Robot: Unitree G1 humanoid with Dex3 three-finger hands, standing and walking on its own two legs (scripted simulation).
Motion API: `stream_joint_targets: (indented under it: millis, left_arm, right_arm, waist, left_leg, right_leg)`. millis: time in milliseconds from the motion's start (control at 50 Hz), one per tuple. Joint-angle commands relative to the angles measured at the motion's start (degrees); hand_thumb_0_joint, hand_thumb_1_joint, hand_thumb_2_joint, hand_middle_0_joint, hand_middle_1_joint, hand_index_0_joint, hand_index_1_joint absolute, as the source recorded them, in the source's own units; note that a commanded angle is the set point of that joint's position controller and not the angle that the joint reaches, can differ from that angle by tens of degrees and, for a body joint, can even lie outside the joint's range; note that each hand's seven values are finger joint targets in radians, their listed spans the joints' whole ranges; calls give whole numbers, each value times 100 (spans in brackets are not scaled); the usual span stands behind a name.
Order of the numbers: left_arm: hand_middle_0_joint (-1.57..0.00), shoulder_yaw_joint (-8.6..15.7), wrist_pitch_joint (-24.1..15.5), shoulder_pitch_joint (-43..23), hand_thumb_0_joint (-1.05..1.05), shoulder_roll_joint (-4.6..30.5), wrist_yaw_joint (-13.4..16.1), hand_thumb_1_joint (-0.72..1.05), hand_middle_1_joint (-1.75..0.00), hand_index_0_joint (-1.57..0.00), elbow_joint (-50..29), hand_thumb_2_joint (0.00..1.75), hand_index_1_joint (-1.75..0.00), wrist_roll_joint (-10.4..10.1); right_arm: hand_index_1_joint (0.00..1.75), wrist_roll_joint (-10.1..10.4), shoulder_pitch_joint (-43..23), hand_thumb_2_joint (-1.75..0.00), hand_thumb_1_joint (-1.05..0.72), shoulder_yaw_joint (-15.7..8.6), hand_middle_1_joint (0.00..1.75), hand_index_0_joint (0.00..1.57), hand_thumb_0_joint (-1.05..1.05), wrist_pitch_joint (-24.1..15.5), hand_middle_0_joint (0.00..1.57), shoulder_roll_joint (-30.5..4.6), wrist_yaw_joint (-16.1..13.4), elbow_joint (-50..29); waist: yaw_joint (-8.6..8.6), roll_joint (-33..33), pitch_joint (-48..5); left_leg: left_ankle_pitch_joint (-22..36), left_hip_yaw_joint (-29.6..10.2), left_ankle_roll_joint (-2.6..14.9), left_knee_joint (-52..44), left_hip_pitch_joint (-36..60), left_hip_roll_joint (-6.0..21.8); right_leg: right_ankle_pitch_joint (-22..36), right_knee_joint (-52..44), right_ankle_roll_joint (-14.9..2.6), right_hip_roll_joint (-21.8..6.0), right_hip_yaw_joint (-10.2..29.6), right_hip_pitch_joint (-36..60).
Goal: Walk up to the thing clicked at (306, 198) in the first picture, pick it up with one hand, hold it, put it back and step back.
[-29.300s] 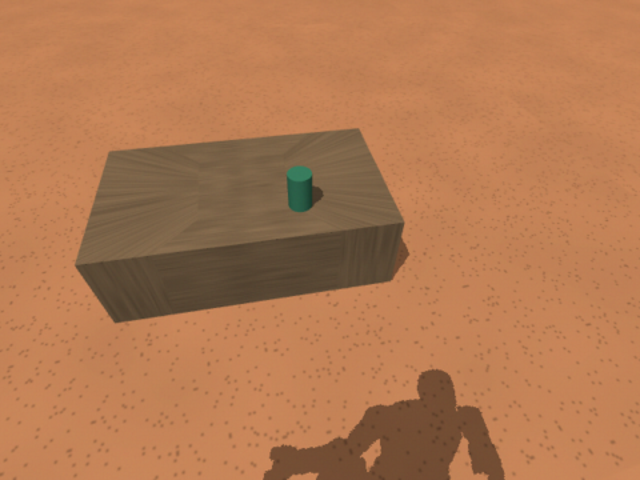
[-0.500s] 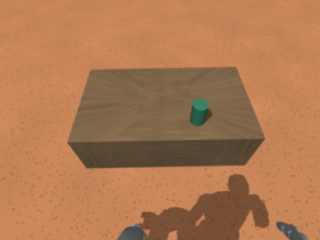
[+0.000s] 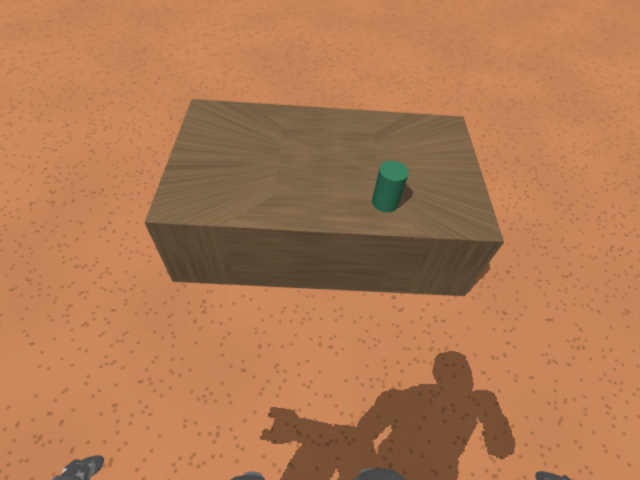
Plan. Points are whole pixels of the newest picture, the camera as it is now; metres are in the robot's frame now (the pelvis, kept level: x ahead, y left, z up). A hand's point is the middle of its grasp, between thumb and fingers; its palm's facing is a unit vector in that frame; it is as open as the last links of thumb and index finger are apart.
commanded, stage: step back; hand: right
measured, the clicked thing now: (389, 187) +0.93 -0.21 -0.36
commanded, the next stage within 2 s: stand in 1.38 s
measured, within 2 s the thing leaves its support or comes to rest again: neither
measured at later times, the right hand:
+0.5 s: hand out of the picture -0.09 -0.28 -0.16, palm faces -0.13 +0.91 -0.38, open 7.4 cm
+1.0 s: hand out of the picture -0.08 -0.27 -0.14, palm faces -0.10 +0.91 -0.40, open 7.4 cm
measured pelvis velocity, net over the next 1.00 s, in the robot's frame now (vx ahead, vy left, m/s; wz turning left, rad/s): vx -0.17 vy -0.01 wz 0.08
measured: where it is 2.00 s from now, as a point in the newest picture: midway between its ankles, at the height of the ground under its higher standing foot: outside the picture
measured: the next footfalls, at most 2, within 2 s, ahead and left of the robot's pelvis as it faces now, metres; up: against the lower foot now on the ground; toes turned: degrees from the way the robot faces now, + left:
right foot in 0.10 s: -0.08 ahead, -0.14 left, +0.00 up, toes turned +2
left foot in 0.44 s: -0.11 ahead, +0.11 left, +0.00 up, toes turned +4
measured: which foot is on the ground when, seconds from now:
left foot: down 0.00-0.14, up 0.16-0.42, down 0.44-1.00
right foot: up 0.00-0.08, down 0.10-1.00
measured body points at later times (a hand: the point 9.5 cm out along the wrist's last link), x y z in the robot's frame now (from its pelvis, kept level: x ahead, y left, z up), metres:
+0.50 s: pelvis -0.17 -0.02 -0.01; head -0.14 -0.01 +0.44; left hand -0.11 +0.32 -0.12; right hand -0.09 -0.33 -0.13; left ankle -0.17 +0.10 -0.73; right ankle -0.09 -0.14 -0.72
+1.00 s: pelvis -0.17 -0.01 +0.00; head -0.16 +0.00 +0.45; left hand -0.16 +0.31 -0.13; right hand -0.07 -0.32 -0.11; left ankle -0.16 +0.11 -0.73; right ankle -0.16 -0.14 -0.72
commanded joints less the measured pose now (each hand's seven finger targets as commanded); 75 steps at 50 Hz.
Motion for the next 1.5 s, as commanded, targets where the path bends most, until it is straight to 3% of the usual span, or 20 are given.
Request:
stream_joint_targets:
  millis: [0,80,120,140,200,300,400,440,460,500,640,700,880,920,960,1120,1200,1300,1380,1480]
  left_arm:
    - [-20,233,-218,165,0,916,51,90,-30,-20,-356,90,-30,33]
    - [-20,324,-286,884,0,1156,45,90,-30,-20,159,90,-30,144]
    - [-20,560,-270,429,0,2283,48,90,-30,-20,-154,90,-30,222]
    - [-20,517,-321,39,0,2092,79,90,-30,-20,-311,90,-30,190]
    - [-20,331,-366,-550,0,1402,133,90,-30,-20,-399,90,-30,226]
    - [-20,370,-406,243,0,1459,159,90,-30,-20,-265,90,-30,267]
    - [-20,245,-309,129,0,1347,51,90,-30,-20,-164,90,-30,160]
    - [-20,124,-326,-111,0,945,25,90,-30,-20,-124,90,-30,32]
    - [-20,283,-342,-422,0,1389,38,90,-30,-20,-27,90,-30,122]
    - [-20,208,-364,101,0,1085,-86,90,-30,-20,250,90,-30,-14]
    - [-20,211,-581,582,0,893,-82,90,-30,-20,706,90,-30,126]
    - [-20,390,-702,495,0,1771,-29,90,-30,-20,643,90,-30,234]
    - [-20,119,-619,-62,0,1165,-92,90,-30,-20,458,90,-30,151]
    - [-20,-61,-576,45,0,620,-117,90,-30,-20,441,90,-30,45]
    - [-20,110,-554,83,0,1160,-67,90,-30,-20,557,90,-30,67]
    - [-20,85,-719,418,0,807,-6,90,-30,-20,874,90,-30,55]
    - [-20,141,-735,-108,0,1484,20,90,-30,-20,712,90,-30,56]
    - [-20,-7,-633,-491,0,986,9,90,-30,-20,726,90,-30,0]
    - [-20,-99,-661,-319,0,901,15,90,-30,-20,1015,90,-30,-111]
    - [-20,-161,-627,-601,0,928,37,90,-30,-20,1119,90,-30,-73]
  right_arm:
    - [30,32,84,-90,-90,-443,30,20,0,-63,20,-1676,-88,-449]
    - [30,158,-255,-90,-90,-360,30,20,0,67,20,-1511,-12,-545]
    - [30,166,-530,-90,-90,-356,30,20,0,66,20,-1212,-135,-741]
    - [30,181,-479,-90,-90,-440,30,20,0,85,20,-1417,-141,-674]
    - [30,189,65,-90,-90,-370,30,20,0,51,20,-1295,-101,-357]
    - [30,76,-103,-90,-90,-342,30,20,0,-43,20,-1229,-21,-375]
    - [30,39,681,-90,-90,-450,30,20,0,-191,20,-1224,34,273]
    - [30,-50,211,-90,-90,-532,30,20,0,-250,20,-2058,51,179]
    - [30,-9,-111,-90,-90,-580,30,20,0,-270,20,-2199,81,78]
    - [30,-22,-584,-90,-90,-324,30,20,0,-392,20,-1496,29,94]
    - [30,5,-222,-90,-90,-364,30,20,0,-218,20,-1321,123,268]
    - [30,32,-321,-90,-90,-368,30,20,0,-220,20,-1208,93,205]
    - [30,22,474,-90,-90,-441,30,20,0,-418,20,-1067,159,628]
    - [30,-55,435,-90,-90,-501,30,20,0,-497,20,-1489,83,579]
    - [30,-18,54,-90,-90,-556,30,20,0,-517,20,-1815,88,440]
    - [30,151,-249,-90,-90,-357,30,20,0,-414,20,-1263,46,479]
    - [30,191,-33,-90,-90,-260,30,20,0,-355,20,-978,-10,578]
    - [30,144,-212,-90,-90,-283,30,20,0,-498,20,-1360,27,863]
    - [30,193,-213,-90,-90,-187,30,20,0,-506,20,-1220,-8,995]
    - [30,239,-504,-90,-90,-150,30,20,0,-437,20,-1131,-9,1070]
  waist:
    - [-111,1338,-1388]
    - [182,967,-1435]
    - [525,-1511,-791]
    - [279,-1067,-461]
    - [-134,-445,-479]
    - [409,-841,-1034]
    - [36,-569,-1119]
    - [-68,1520,-841]
    - [-143,1165,-346]
    - [284,533,-332]
    - [234,761,-623]
    - [290,-606,-158]
    - [-135,-392,-758]
    - [-160,1119,-848]
    - [-96,755,-507]
    - [206,967,-1077]
    - [-24,-428,-1209]
    - [71,84,-1141]
    - [44,196,-1521]
    - [2,122,-1502]
  left_leg:
    - [2225,-1227,1216,-580,1484,1258]
    - [333,-847,475,-12,-158,669]
    - [-2322,-606,-139,2530,-1048,-640]
    - [-2155,-1155,-158,3243,-874,-427]
    - [-1414,-863,-164,3547,-740,-759]
    - [-1807,-342,-243,1711,-1021,-352]
    - [-956,185,48,-1353,1253,-396]
    - [-3893,-3139,967,-2401,563,1678]
    - [-4315,-3409,1321,-2649,-709,1967]
    - [-2531,-1843,836,-2004,-58,1095]
    - [-2408,-811,441,-1028,-261,677]
    - [-2009,-438,-66,1496,-1067,-190]
    - [-638,123,-51,-779,1376,-247]
    - [-2217,-2264,423,-2018,1509,1146]
    - [-2997,-2835,1171,-2303,692,1775]
    - [2028,-449,367,-413,658,827]
    - [-1352,32,-150,454,328,22]
    - [1207,-800,308,-1039,847,810]
    - [2922,-345,76,-903,1399,586]
    - [2519,-249,-2,-1271,1642,571]
  right_leg:
    - [131,-1824,15,-325,-364,137]
    - [1341,-3745,-335,-549,-248,1656]
    - [799,-4804,-1780,-2980,2807,-129]
    - [803,-4871,-1860,-3074,2682,-641]
    - [2588,-3842,-1173,-1849,629,-162]
    - [1584,-3682,-1209,-1908,763,1703]
    - [309,-3182,-783,-1657,355,430]
    - [-371,-1554,-154,-520,-792,-868]
    - [-359,-919,-134,-726,-151,-228]
    - [605,-947,-166,-616,-15,-159]
    - [1048,-4049,-276,-291,-719,1828]
    - [-2330,-5345,-1276,-2463,2718,835]
    - [147,-3934,-760,-1399,205,-102]
    - [304,-2338,-263,-553,-470,-844]
    - [108,-1242,-222,-634,-124,-518]
    - [2216,-3863,-227,-425,-825,1594]
    - [2964,-3816,-1354,-2267,1233,1356]
    - [2795,-3121,-283,-902,-389,1159]
    - [4658,-3286,-321,-1196,-159,1865]
    - [4532,-3736,-263,-1192,-190,2032]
